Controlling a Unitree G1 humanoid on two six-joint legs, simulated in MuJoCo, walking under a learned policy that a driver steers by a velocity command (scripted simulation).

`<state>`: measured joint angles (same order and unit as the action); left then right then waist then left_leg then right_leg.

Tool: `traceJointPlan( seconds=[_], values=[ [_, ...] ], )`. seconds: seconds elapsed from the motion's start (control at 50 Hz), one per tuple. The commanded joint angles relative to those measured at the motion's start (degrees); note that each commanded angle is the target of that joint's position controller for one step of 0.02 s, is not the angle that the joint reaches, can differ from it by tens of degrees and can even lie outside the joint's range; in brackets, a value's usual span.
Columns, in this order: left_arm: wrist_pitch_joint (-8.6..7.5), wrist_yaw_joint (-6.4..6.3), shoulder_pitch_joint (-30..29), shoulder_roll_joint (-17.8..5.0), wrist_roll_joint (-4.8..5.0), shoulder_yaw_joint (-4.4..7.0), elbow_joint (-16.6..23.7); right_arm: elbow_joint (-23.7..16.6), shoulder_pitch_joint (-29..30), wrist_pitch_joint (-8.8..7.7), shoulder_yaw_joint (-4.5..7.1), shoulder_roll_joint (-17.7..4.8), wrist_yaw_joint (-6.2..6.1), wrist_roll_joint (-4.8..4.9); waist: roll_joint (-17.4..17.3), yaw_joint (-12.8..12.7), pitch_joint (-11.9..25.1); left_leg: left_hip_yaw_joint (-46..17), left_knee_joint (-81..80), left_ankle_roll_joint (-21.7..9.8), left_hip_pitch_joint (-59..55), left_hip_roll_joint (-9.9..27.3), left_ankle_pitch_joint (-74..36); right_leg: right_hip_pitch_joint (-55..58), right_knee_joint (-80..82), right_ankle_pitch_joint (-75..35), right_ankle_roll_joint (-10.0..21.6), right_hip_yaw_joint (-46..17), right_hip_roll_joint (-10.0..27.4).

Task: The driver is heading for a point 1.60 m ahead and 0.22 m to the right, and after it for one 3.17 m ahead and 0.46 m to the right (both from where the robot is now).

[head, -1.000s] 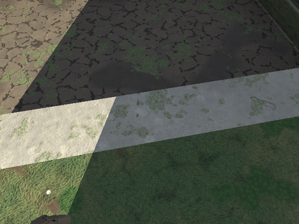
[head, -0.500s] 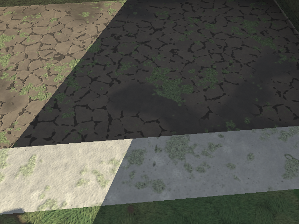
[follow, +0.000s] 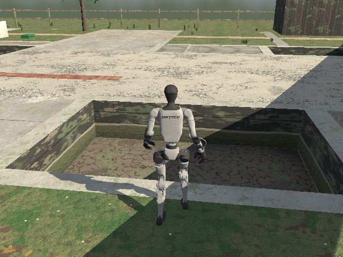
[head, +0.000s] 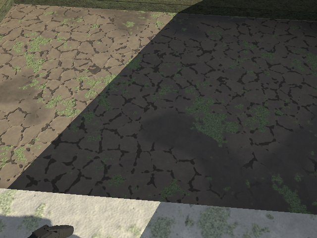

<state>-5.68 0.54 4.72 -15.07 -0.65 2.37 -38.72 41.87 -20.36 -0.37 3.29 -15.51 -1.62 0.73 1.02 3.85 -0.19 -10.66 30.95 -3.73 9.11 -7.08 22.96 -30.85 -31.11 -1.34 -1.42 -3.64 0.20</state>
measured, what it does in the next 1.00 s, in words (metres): walks ahead, turning right: right foot, then left foot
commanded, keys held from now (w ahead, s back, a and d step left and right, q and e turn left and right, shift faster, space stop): w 0.28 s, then w+e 0.70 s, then w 0.02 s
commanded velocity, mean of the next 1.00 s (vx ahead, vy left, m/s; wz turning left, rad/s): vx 0.50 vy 0.00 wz -0.21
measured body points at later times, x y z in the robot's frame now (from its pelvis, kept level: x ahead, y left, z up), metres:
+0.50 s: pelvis +0.22 +0.03 -0.01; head +0.23 +0.04 +0.44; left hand +0.21 +0.29 -0.15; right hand +0.39 -0.22 -0.10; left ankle +0.30 +0.14 -0.73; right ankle +0.14 -0.12 -0.71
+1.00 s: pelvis +0.36 -0.03 -0.02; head +0.39 -0.06 +0.42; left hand +0.60 +0.15 -0.10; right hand +0.35 -0.32 -0.16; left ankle +0.32 +0.15 -0.66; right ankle +0.42 -0.14 -0.73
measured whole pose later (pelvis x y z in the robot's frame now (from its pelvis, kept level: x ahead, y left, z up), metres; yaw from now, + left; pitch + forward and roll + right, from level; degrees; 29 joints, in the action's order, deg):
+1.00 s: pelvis +0.36 -0.03 -0.02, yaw -18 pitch +0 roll +2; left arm 2.2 0.8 11.3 -13.3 -0.5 1.6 -31.7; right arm 47.1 -13.1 0.9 3.2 -17.3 -2.4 -1.0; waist -1.2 2.0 -3.9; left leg 1.0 67.5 2.6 22.3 2.6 29.5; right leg -29.7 -44.5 15.2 3.6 -0.3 -1.2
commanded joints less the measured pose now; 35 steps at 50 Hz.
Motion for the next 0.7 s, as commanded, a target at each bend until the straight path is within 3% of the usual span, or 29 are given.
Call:
traceJointPlan(
  seconds=[0.02, 0.04, 0.06, 0.08, 0.1, 0.12, 0.14, 0.18, 0.2, 0.24, 0.3, 0.34, 0.38, 0.42, 0.44, 0.46, 0.48, 0.5, 0.52, 0.54, 0.56, 0.6, 0.64, 0.7],
  values=[
    [-1.36, 0.15, 7.18, -7.37, -0.58, 2.88, 1.99, -3.32, 0.01, -0.52, 1.19, -5.42, -0.54, -0.09, -7.65, -6.19, 5.01, -9.61, 4.14, -5.34, 3.88, 10.56, -24.72, 18.32, 3.94, -2.22, 3.77, 0.38, 1.07],
    [-1.38, -0.09, 13.68, -11.04, -1.74, 3.82, 1.49, -3.78, -3.57, -1.05, 0.05, -2.03, -0.32, -0.51, 1.25, -7.01, 11.59, -5.28, 21.06, -2.25, 12.28, 5.17, -14.38, 33.15, 2.43, -9.16, 9.18, -11.24, 11.61],
    [0.05, 0.3, 21.21, -13.74, -0.08, 4.77, -2.2, -2.61, -12.56, -1.77, -0.46, -0.63, -0.12, 1.63, 19.01, -5.79, 19.31, 0.12, 38.04, 1.07, 26.56, -0.85, 13.62, 46.23, 7.66, 5.92, 19.91, -34.2, 22.59],
    [0.68, 0.41, 21.64, -10.48, 2.06, 4.07, -2.41, -2.05, -10.34, -1.89, 0.49, -5.57, -0.04, 2.34, 12.87, -7.5, 14.37, -0.5, 45.16, 1.15, 35.9, 2.55, 13.19, 44.4, 13.12, 31.84, 19.86, -42.21, 23.06],
    [1.11, 0.17, 19.58, -7.61, 1.82, 3.25, -2.29, -3.48, -1.0, -1.48, 1.36, -7.76, -0.24, 2.11, 6.17, -9.42, 5.52, 0.58, 47.82, 0.96, 40.16, 4.22, 8.28, 37.79, 14.46, 38.28, 17.48, -36.35, 20.21],
    [1.54, -0.18, 16.64, -6.62, 0.89, 2.62, -1.92, -4.88, 3.54, -1.17, 1.24, -7.14, -0.37, 0.89, 2.84, -8.68, 1.1, 2.61, 47.3, 1.01, 39.96, 5.72, 4.48, 30.64, 15.09, 36.33, 16.08, -29.94, 17.94],
    [1.7, -0.33, 14.17, -5.58, 0.4, 2.18, -1.72, -5.53, 4.86, -1.1, 1.21, -5.88, -0.23, -0.06, 2.56, -6.98, -1.2, 2.2, 43.33, 0.98, 38.07, 7.23, 0.87, 24.92, 15.82, 32.99, 15.19, -25.52, 15.47],
    [2.16, -0.73, 12.27, -3.47, 0.01, 1.4, -2.0, -4.22, 0.88, -0.85, 0.9, -3.61, 0.22, 0.17, 7.07, -3.56, -1.46, 4.39, 37.61, 1.5, 31.83, 9.77, -2.23, 18.24, 17.9, 29.37, 13.91, -18.37, 10.72],
    [2.32, -0.76, 12.88, -3.3, 0.07, 1.3, -2.73, -3.7, 0.21, -0.72, 0.93, -3.19, 0.33, 0.1, 7.22, -3.13, -1.01, 5.82, 35.61, 1.87, 30.65, 10.08, -3.51, 16.95, 18.01, 26.87, 14.55, -16.31, 9.76],
    [2.38, -1.13, 13.7, -5.27, 0.06, 1.96, -3.06, -3.87, 2.18, -1.02, 0.14, -1.84, 0.41, -0.1, 5.7, -3.66, -1.21, 7.28, 28.36, 2.13, 28.71, 10.96, -7.39, 15.03, 18.26, 21.35, 15.26, -13.27, 9.86],
    [2.61, -1.32, 15.33, -6.86, 0.89, 2.46, -3.23, -4.31, 7.77, -1.94, -1.26, 0.11, 1.43, -0.41, 4.29, -5.74, -0.89, 9.14, 14.74, 1.59, 22.85, 10.69, -13.64, 13.0, 16.97, 14.53, 14.67, -9.38, 10.05],
    [3.2, -1.35, 17.89, -8.03, 1.46, 2.89, -3.79, -4.52, 10.18, -2.58, -1.14, -1.07, 1.73, -0.37, 5.19, -6.91, -1.03, 10.07, 9.45, 2.37, 17.57, 8.66, -15.18, 11.32, 15.54, 12.52, 14.55, -9.1, 9.99],
    [4.32, -1.53, 19.94, -8.19, 1.81, 3.15, -4.09, -4.28, 10.28, -2.73, -0.59, -2.5, 2.03, -0.15, 4.5, -6.53, -1.41, 9.83, 5.21, 2.47, 14.15, 7.47, -15.39, 11.63, 13.51, 14.36, 13.8, -11.34, 10.74],
    [5.29, -2.19, 20.06, -7.79, 2.09, 3.14, -3.75, -2.44, 6.16, -2.95, 0.4, -3.54, 2.2, -0.56, 3.78, -3.88, -1.09, 10.32, 0.75, 1.7, 6.67, 6.45, -17.18, 10.28, 9.96, 19.79, 11.46, -12.53, 9.41],
    [5.55, -2.16, 19.71, -6.59, 2.31, 2.88, -3.88, -1.43, 1.53, -3.32, 0.75, -3.57, 1.86, -0.96, 3.52, -1.13, -0.73, 9.54, -0.36, 1.09, 2.41, 7.86, -17.08, 9.02, 5.15, 20.9, 9.71, -11.83, 7.6],
    [5.33, -2.2, 19.52, -2.38, 2.13, 1.76, -3.07, -0.53, -4.84, -3.63, 1.72, -6.89, 1.3, -1.97, -3.04, 1.68, 3.45, -0.22, -2.52, -1.12, -6.15, 16.54, -17.23, 3.89, -9.78, 25.39, 6.4, -7.44, 2.27],
    [5.02, -2.6, 23.76, 1.4, 2.82, 0.58, -1.16, 0.26, -8.96, -2.93, 2.79, -11.11, 1.55, -2.24, -18.21, 0.99, 9.46, -18.33, -8.49, -8.07, -14.44, 27.57, -5.12, -6.57, -27.99, 35.12, 3.31, -1.34, -3.85],
    [4.95, -3.11, 22.43, -2.45, 3.92, 1.61, -0.71, 0.83, -9.16, -2.84, 2.32, -8.25, 2.02, -1.21, -17.3, 1.8, 7.0, -28.45, -13.58, -10.24, -12.9, 29.12, 8.09, -14.54, -36.55, 35.38, 2.82, -5.37, -3.66],
    [4.83, -3.44, 18.26, -5.02, 3.87, 2.35, 0.17, 0.42, -6.1, -3.09, 1.32, -5.74, 1.98, -0.83, -12.73, 1.37, 1.84, -24.59, -13.49, -9.37, -9.16, 28.59, 9.3, -18.15, -40.88, 30.77, 3.0, -7.22, -2.3],
    [5.1, -3.67, 17.72, -4.6, 3.16, 2.41, -0.21, 0.13, -3.3, -3.18, 0.88, -4.48, 1.96, -1.14, -10.11, 0.05, 1.04, -19.29, -13.16, -8.31, -6.29, 27.05, 5.9, -17.51, -42.75, 27.55, 2.92, -6.35, -1.27],
    [5.58, -3.84, 17.53, -4.41, 2.27, 2.65, -0.09, -0.34, -0.46, -2.91, 0.46, -3.79, 1.95, -1.75, -9.61, -1.27, -0.21, -14.23, -12.34, -7.23, -2.55, 25.9, -1.83, -15.99, -43.62, 24.2, 2.82, -6.72, -0.68],
    [7.0, -3.67, 20.4, -4.03, 1.53, 3.23, -0.88, -0.16, 2.54, -2.62, 0.17, -2.73, 1.6, -2.89, -9.67, -3.87, 0.39, -6.23, -11.55, -5.21, 2.37, 23.49, -13.79, -10.18, -42.38, 20.07, 2.28, -7.15, 0.42],
    [8.38, -3.8, 20.3, -4.54, 1.94, 3.4, -0.11, 0.71, 3.38, -2.56, 0.18, -2.66, 1.36, -2.94, -7.54, -4.78, 0.69, -1.29, -10.59, -5.58, 3.17, 23.15, -23.65, -8.74, -40.12, 19.69, 1.57, -6.58, 0.64],
    [9.22, -3.53, 15.16, -2.17, 1.66, 2.16, 2.57, 2.05, 3.69, -2.6, 0.9, -4.47, 1.06, -2.93, -6.16, -4.34, -0.88, 3.76, -10.37, -5.33, 2.22, 22.95, -25.65, -9.07, -29.26, 13.94, 1.74, -5.38, 2.55]
  ],
)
